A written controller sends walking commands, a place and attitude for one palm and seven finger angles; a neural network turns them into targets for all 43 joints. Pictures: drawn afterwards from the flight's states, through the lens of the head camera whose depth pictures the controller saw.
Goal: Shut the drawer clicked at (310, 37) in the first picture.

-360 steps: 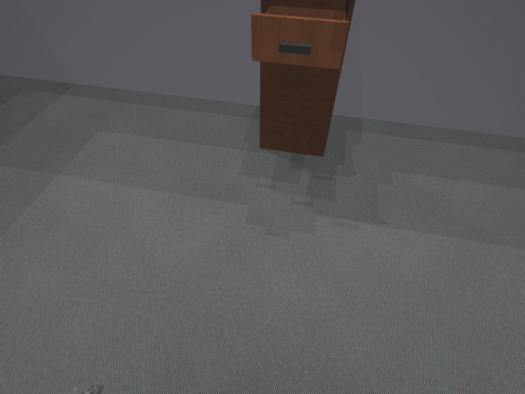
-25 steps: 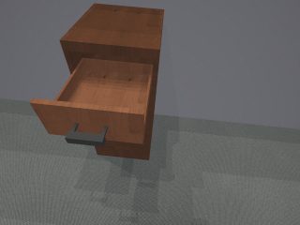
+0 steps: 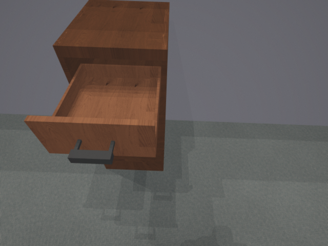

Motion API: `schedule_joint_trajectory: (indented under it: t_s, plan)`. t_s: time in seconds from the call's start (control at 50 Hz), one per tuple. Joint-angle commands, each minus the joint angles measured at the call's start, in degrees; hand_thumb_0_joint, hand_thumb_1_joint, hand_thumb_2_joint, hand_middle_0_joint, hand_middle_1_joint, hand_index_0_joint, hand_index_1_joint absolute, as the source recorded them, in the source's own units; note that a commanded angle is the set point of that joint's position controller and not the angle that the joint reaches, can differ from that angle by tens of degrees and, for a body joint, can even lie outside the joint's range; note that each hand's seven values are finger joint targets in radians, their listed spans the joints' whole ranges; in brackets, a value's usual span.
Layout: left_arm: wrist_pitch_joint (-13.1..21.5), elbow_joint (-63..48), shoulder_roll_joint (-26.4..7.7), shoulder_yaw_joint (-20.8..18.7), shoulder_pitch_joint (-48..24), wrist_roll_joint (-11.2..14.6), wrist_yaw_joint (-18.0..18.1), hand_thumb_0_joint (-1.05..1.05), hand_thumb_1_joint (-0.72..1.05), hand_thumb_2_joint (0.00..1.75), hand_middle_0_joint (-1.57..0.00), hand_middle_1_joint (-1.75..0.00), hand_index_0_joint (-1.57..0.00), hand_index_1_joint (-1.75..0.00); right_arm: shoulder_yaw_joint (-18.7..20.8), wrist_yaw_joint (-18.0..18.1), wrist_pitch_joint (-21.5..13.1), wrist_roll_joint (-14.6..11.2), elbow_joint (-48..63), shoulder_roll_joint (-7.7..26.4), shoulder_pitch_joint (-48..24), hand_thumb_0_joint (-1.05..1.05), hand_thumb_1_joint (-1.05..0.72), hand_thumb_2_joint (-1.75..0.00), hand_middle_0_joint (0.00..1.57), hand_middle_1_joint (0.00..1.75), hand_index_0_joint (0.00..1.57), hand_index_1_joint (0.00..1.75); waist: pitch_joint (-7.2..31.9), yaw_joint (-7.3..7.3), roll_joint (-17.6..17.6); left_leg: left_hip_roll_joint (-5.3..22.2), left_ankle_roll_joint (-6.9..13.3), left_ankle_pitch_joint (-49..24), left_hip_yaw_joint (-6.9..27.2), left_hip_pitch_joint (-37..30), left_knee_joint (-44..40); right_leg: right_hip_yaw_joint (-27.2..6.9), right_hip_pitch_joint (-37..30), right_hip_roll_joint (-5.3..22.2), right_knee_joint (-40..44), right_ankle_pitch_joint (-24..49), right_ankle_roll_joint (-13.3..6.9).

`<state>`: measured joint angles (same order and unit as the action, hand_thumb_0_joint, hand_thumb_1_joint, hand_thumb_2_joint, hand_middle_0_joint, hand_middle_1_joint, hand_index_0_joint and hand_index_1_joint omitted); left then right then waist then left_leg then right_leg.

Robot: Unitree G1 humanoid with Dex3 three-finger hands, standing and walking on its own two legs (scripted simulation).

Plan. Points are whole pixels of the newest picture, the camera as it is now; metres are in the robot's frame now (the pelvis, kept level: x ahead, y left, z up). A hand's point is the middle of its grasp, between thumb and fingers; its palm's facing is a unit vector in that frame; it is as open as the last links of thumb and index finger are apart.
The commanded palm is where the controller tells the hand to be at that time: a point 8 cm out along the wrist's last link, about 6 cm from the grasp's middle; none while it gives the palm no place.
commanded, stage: look again from close up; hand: left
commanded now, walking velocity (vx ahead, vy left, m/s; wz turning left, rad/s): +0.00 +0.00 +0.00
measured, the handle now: (93, 150) +0.36 +0.22 -0.01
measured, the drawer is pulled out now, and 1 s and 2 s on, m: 0.30 0.30 0.30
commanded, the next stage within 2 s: raise the hand and make a fist in 0.44 s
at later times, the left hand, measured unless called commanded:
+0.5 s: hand out of the picture +0.03 +0.16 -0.17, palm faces +0.00 -0.97 -0.24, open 7.3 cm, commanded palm none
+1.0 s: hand out of the picture +0.13 +0.16 -0.04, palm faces +0.07 -1.00 +0.01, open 5.8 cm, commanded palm +0.12 +0.22 -0.02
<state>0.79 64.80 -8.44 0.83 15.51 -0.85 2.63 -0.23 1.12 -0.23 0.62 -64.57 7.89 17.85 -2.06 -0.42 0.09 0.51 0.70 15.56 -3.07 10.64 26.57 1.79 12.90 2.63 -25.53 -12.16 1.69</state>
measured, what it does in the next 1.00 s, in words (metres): lowers itself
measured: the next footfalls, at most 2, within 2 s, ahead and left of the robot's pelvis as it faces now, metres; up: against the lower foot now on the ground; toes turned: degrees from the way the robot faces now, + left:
none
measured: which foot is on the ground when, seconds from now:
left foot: down 0.00-1.00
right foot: down 0.00-1.00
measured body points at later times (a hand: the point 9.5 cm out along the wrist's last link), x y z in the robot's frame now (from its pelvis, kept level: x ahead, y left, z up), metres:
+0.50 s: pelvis +0.02 -0.02 +0.00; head +0.02 -0.04 +0.45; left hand +0.03 +0.21 -0.15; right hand +0.02 -0.24 -0.17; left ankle -0.02 +0.11 -0.74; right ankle +0.01 -0.14 -0.74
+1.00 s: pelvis -0.03 -0.04 -0.08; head +0.00 -0.03 +0.37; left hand +0.12 +0.22 -0.04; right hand +0.23 -0.28 -0.08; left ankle -0.02 +0.11 -0.74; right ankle +0.01 -0.14 -0.74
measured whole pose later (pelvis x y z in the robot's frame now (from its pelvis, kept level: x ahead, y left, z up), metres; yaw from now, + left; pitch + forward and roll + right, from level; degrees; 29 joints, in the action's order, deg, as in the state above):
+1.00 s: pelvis -0.03 -0.04 -0.08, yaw +2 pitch +9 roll +0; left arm 24.5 2.5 -10.8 -9.8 29.5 16.4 -19.9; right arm 4.2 2.5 -15.4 -1.7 -25.7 16.7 8.5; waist 7.0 2.3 -1.1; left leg 2.2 -2.0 29.2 0.9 42.0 61.9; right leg 4.6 43.7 2.4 -61.6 -27.3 -1.5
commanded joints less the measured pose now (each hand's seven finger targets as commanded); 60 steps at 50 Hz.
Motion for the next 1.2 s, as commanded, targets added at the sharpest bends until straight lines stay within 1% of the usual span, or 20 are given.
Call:
schedule_joint_trajectory:
  t_s: [0.0,0.1,0.5,0.52,0.54,0.56,0.58,0.62,0.64,0.66,0.74,0.78,0.82,0.88,0.94,0.98,1.04,1.08,1.12,1.18]
  plan:
    - [0.9,-3.8,-6.9,-1.3,3.1,-0.1,-0.1,0.00,0.90,0.90,-0.20,-0.30,-0.20,-0.30,0.7,-0.2,-2.0,0.5,6.4,5.9,3.3,0.00,-0.90,-0.90,0.20,0.30,0.20,0.30,1.7,0.07,6.9,5.6,1.1,-2.3,6.8,5.7,-4.7,-2.3,-0.8,2.5,-1.3,-3.5,-3.9]
    - [0.9,-3.5,-5.3,-0.9,3.3,0.2,-0.4,0.00,0.90,0.90,-0.20,-0.30,-0.20,-0.30,0.4,0.4,-2.4,0.2,6.1,6.8,4.7,0.00,-0.90,-0.90,0.20,0.30,0.20,0.30,-1.2,0.28,0.2,5.8,1.6,-12.3,6.4,4.4,-4.5,-2.5,-1.6,2.5,-1.8,3.5,-3.6]
    - [1.1,-3.2,-6.9,-1.4,2.9,0.4,-0.5,0.00,0.90,0.90,-0.20,-0.30,-0.20,-0.30,0.3,0.5,-1.6,0.2,2.4,6.6,1.3,0.00,-0.90,-0.90,0.20,0.30,0.20,0.30,-1.0,0.43,-0.7,4.8,0.2,-11.4,3.1,-1.6,-5.7,-4.4,-2.4,3.8,1.9,11.8,-3.6]
    - [1.9,-1.0,-8.6,-2.1,7.7,-0.2,1.8,0.00,0.90,0.90,-0.20,-0.30,-0.20,-0.30,1.3,0.1,-1.8,-0.5,6.1,8.8,-3.7,0.00,-0.90,-0.90,0.20,0.30,0.20,0.30,-1.6,2.51,-12.5,6.5,-1.2,-13.3,1.4,4.6,7.0,-6.8,-4.1,7.0,1.0,37.9,-2.0]
    - [15.4,-88.2,-20.6,-9.8,-37.9,10.9,0.6,0.00,0.90,0.90,-0.22,-0.32,-0.22,-0.32,2.6,2.8,-10.7,-3.2,25.2,17.2,-4.0,0.00,-0.90,-0.90,0.20,0.30,0.20,0.30,26.5,-3.65,2.3,-0.5,1.1,-17.7,1.5,-8.4,-1.5,-4.1,-8.6,2.1,-3.4,27.6,-3.2]
    - [12.6,-72.4,-16.3,-9.2,-7.4,6.3,2.7,0.00,0.90,0.90,-0.24,-0.34,-0.24,-0.34,2.2,4.9,-15.2,-1.9,22.6,12.5,-7.7,0.00,-0.90,-0.90,0.20,0.30,0.20,0.30,25.5,1.91,14.2,0.7,1.2,-24.3,0.5,-10.9,-2.1,-2.1,-7.3,-1.1,-5.4,14.4,-4.4]
    - [5.2,-64.5,-2.2,-1.0,7.7,8.7,4.0,0.00,0.90,0.90,-0.26,-0.37,-0.26,-0.37,2.5,4.5,-17.2,-3.3,23.4,10.4,-8.9,0.00,-0.90,-0.90,0.20,0.30,0.20,0.30,13.4,0.46,13.9,1.3,-0.8,-22.9,1.7,-3.1,-1.8,1.5,-1.5,-1.2,-3.7,7.1,-3.9]
    - [8.3,-68.0,-6.2,-6.4,-0.2,9.8,2.3,0.00,0.90,0.90,-0.30,-0.41,-0.30,-0.41,3.4,3.9,-18.8,-2.5,25.6,12.8,-8.1,0.00,-0.90,-0.90,0.20,0.30,0.20,0.30,2.0,-2.46,1.5,-0.1,0.1,-10.8,3.0,4.6,2.2,3.1,7.1,-1.4,-2.9,3.6,-2.3]
    - [11.4,-64.3,-7.2,-9.8,4.3,9.9,0.4,0.00,0.90,0.90,-0.32,-0.43,-0.32,-0.43,4.4,3.8,-19.3,-1.5,26.7,13.1,-7.4,0.00,-0.90,-0.90,0.20,0.30,0.20,0.30,3.4,-1.84,-5.6,-0.5,0.4,-6.6,2.4,7.8,4.3,3.7,10.2,-1.6,-3.4,-1.6,-1.8]
    - [15.0,-58.7,-3.9,-9.7,11.7,11.2,-2.5,0.00,0.90,0.90,-0.34,-0.45,-0.34,-0.45,4.7,3.3,-19.8,-1.2,28.7,12.3,-8.4,0.00,-0.90,-0.90,0.20,0.30,0.20,0.30,1.1,-0.04,-11.4,-0.7,0.1,-2.7,2.3,12.9,6.5,3.9,13.5,-1.9,-5.0,-6.7,-1.5]
    - [32.5,-55.0,-2.7,-12.0,22.0,15.3,-17.5,0.00,0.90,0.90,-0.42,-0.54,-0.42,-0.54,6.0,-0.2,-20.3,-1.0,36.0,12.3,-10.8,0.00,-0.90,-0.90,0.20,0.30,0.20,0.30,7.5,4.29,-10.1,-2.5,-1.4,1.0,0.6,26.8,18.6,0.1,17.0,-1.2,-17.1,-7.0,-2.6]
    - [37.1,-53.4,-8.5,-17.5,21.3,16.5,-24.4,0.00,0.90,0.90,-0.46,-0.58,-0.46,-0.58,6.8,-1.1,-19.9,-1.8,38.7,13.1,-10.9,0.00,-0.90,-0.90,0.20,0.30,0.20,0.30,10.1,4.38,-7.9,-2.8,-1.2,1.9,0.6,31.5,24.1,-4.1,17.9,0.2,-20.1,-6.1,-3.1]
    - [33.9,-61.9,-9.0,-16.7,18.2,18.8,-27.3,0.00,0.90,0.90,-0.50,-0.62,-0.50,-0.62,6.4,-0.7,-18.8,-2.5,44.0,13.6,-13.1,0.00,-0.90,-0.90,0.20,0.30,0.20,0.30,14.4,4.60,-4.1,-3.6,-0.3,4.0,-0.8,32.7,25.9,-6.1,17.8,0.6,-19.8,-11.0,-2.7]
    - [28.8,-73.6,-10.5,-17.0,8.6,20.9,-25.5,0.00,0.90,0.90,-0.56,-0.69,-0.56,-0.69,5.6,0.9,-17.7,-2.9,47.1,13.2,-11.9,0.00,-0.90,-0.90,0.20,0.30,0.20,0.30,15.5,2.34,-1.9,-3.0,0.4,6.9,0.6,32.9,27.5,-7.1,21.1,-0.2,-19.2,-18.8,-2.2]
    - [28.8,-83.6,-9.4,-14.2,6.0,18.7,-21.4,0.00,0.90,0.90,-0.62,-0.75,-0.62,-0.75,4.9,1.6,-17.3,-2.4,46.7,12.1,-8.0,0.00,-0.90,-0.90,0.20,0.30,0.20,0.30,16.7,0.30,2.7,-1.5,0.8,4.5,2.0,29.6,28.4,-4.9,22.7,-1.5,-21.0,-14.2,-2.5]
    - [29.7,-87.4,-10.8,-13.1,0.7,17.3,-20.2,0.00,0.90,0.90,-0.66,-0.80,-0.66,-0.80,4.2,2.2,-17.2,-1.8,45.3,12.6,-6.9,0.00,-0.90,-0.90,0.20,0.30,0.20,0.30,16.8,-1.75,1.2,-0.6,1.1,3.2,3.3,29.7,29.6,-3.6,24.1,-2.4,-23.1,-10.9,-2.6]
    - [28.1,-85.4,-9.5,-10.3,1.8,16.3,-20.9,0.00,0.90,0.90,-0.72,-0.86,-0.72,-0.86,3.3,2.6,-17.6,-2.4,44.2,12.6,-7.0,0.00,-0.90,-0.90,0.20,0.30,0.20,0.30,14.1,-2.15,5.5,-0.4,0.9,6.1,4.2,29.3,28.1,-2.1,26.1,-2.7,-22.5,-13.7,-2.9]
    - [24.7,-81.1,-11.4,-12.2,3.5,16.5,-21.5,0.00,0.90,0.90,-0.76,-0.91,-0.76,-0.91,2.9,3.0,-17.6,-2.8,43.4,12.6,-7.8,0.00,-0.90,-0.90,0.20,0.30,0.20,0.30,13.3,-1.88,1.5,-0.2,1.0,7.1,4.8,30.3,27.0,-2.0,24.5,-3.0,-20.8,-16.0,-2.7]
    - [21.4,-81.6,-11.8,-13.9,6.7,17.0,-21.9,0.00,0.90,0.90,-0.80,-0.95,-0.80,-0.95,2.8,3.1,-17.7,-3.2,43.8,12.3,-8.2,0.00,-0.90,-0.90,0.20,0.30,0.20,0.30,16.6,0.00,3.5,-0.5,0.7,5.9,4.6,28.6,25.1,-1.6,21.4,-2.5,-20.0,-15.2,-2.6]
    - [17.0,-80.0,-11.7,-16.3,12.0,18.0,-20.5,0.00,0.90,0.90,-0.86,-1.01,-0.86,-1.01,2.5,2.9,-17.5,-3.1,43.9,11.1,-10.3,0.00,-0.90,-0.90,0.20,0.30,0.20,0.30,17.0,1.91,0.3,-0.7,0.5,3.8,4.9,28.2,22.7,-0.3,17.6,-2.6,-19.4,-13.4,-2.5]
